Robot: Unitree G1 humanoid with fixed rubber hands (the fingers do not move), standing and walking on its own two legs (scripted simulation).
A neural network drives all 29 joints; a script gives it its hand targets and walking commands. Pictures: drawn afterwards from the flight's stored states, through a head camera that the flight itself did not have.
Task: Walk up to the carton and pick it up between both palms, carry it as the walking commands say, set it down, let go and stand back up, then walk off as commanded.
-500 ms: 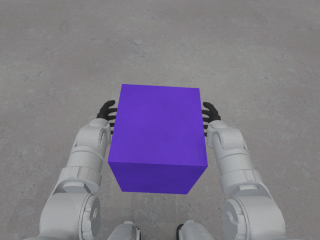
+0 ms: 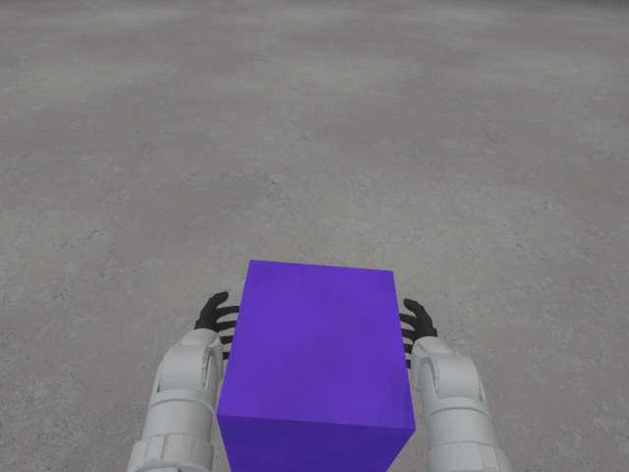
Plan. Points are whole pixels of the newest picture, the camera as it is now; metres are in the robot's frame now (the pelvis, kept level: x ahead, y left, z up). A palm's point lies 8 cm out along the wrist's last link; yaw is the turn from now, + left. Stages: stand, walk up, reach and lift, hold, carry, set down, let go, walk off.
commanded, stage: reach and lift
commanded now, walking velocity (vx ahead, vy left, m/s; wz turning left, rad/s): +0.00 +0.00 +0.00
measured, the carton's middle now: (312, 378) +0.29 +0.01 -0.03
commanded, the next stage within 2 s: hold in 0.46 s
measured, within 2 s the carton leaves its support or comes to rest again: neither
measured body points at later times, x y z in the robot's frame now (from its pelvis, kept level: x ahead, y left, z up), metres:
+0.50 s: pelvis +0.00 +0.00 +0.00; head -0.04 +0.00 +0.45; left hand +0.29 +0.14 +0.02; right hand +0.30 -0.15 +0.02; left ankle +0.02 +0.13 -0.74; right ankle +0.03 -0.14 -0.74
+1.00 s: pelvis -0.01 +0.00 +0.00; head -0.04 +0.00 +0.45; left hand +0.29 +0.14 +0.02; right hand +0.29 -0.15 +0.02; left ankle +0.02 +0.13 -0.74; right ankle +0.03 -0.14 -0.74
